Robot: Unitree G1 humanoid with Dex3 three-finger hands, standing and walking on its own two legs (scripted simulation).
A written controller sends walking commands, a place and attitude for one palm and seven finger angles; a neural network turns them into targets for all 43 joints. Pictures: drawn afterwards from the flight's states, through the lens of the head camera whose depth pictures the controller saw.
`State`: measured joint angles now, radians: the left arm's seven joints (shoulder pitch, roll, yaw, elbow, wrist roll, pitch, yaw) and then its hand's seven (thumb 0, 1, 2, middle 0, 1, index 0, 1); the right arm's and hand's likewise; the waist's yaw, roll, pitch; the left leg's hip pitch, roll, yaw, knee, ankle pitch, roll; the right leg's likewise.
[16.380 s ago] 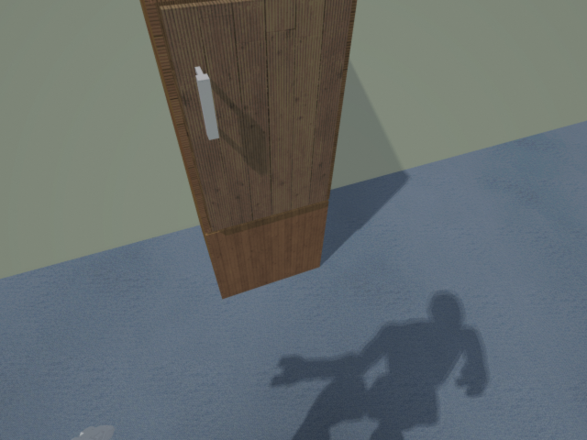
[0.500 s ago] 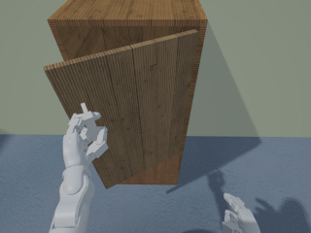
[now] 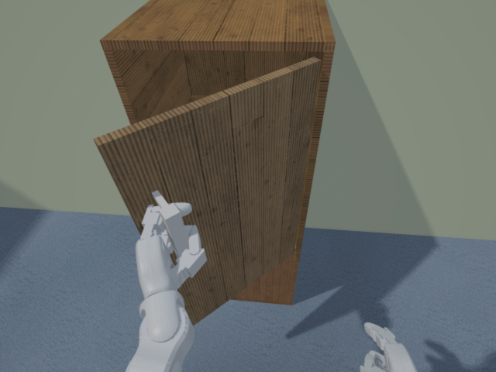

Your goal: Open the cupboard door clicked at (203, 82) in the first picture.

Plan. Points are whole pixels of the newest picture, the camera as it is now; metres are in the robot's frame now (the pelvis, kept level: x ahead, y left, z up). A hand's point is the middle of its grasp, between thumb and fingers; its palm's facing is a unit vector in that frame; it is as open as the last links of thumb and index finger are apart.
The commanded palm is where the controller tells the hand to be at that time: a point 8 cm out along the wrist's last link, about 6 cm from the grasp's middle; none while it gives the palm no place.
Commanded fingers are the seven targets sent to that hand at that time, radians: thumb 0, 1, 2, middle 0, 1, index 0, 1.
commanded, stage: open thumb and fingers to let go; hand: left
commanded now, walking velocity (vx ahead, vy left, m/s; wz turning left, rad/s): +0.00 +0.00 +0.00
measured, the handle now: (172, 230) +0.31 +0.14 +0.10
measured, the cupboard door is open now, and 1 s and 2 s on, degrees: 43 45 45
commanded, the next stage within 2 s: slide the hand sideways off the handle in 0.70 s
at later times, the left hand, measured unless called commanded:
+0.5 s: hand (191, 248) +0.27 +0.11 +0.11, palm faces +0.34 -0.94 +0.02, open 13.7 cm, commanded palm +0.23 +0.14 +0.10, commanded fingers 0.00 -0.50 0.30 -0.22 -0.70 -0.22 -0.70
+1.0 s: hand (187, 272) +0.23 +0.10 +0.10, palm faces -0.10 -0.99 -0.07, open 16.0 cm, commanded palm +0.21 +0.14 +0.10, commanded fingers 0.00 -0.50 0.30 -0.15 -0.30 -0.15 -0.30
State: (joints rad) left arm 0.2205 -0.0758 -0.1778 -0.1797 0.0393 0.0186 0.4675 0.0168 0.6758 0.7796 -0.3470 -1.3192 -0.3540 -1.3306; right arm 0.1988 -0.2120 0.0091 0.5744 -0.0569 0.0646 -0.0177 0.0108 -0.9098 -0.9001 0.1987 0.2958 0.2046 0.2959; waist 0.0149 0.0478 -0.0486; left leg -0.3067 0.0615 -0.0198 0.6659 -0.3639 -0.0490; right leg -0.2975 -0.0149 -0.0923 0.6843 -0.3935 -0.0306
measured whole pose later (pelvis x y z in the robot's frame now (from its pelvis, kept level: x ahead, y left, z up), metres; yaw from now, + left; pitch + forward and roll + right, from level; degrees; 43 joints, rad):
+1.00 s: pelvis -0.04 +0.04 +0.00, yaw +1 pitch -1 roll -1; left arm 0.04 0.09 -0.22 -0.02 -0.05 -0.05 0.06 -0.01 -0.50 0.30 -0.25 -0.43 -0.18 -0.44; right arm 0.21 -0.20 0.06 0.56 0.01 0.01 -0.03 0.01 -0.91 -0.90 0.20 0.30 0.21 0.30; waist 0.03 0.04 -0.01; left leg -0.36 0.01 -0.01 0.72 -0.33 -0.01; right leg -0.34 -0.06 -0.08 0.70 -0.34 0.01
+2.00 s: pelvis -0.01 +0.02 -0.02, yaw +0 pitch +3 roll -1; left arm 0.61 0.20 0.09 -0.39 -0.25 -0.15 -0.20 -0.01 -0.50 0.30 -0.18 -0.31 -0.18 -0.31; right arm 0.27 -0.22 0.02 0.49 0.03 -0.17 -0.04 0.01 -0.91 -0.90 0.20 0.30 0.21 0.30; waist 0.03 0.05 -0.08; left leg -0.45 0.05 -0.02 0.82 -0.43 -0.03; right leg -0.43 -0.03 -0.08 0.81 -0.43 -0.01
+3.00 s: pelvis +0.00 +0.05 +0.02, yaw -2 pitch -4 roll -1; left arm 0.53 0.31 0.21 -0.45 -0.04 -0.05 0.12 0.00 0.07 0.55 -0.17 -0.30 -0.18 -0.30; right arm 0.21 -0.21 0.05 0.61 -0.01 -0.17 -0.09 0.01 -0.91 -0.90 0.20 0.30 0.21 0.30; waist 0.08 0.04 0.01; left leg -0.15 0.03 0.03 0.51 -0.30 0.00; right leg -0.12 -0.04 -0.04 0.46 -0.27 0.03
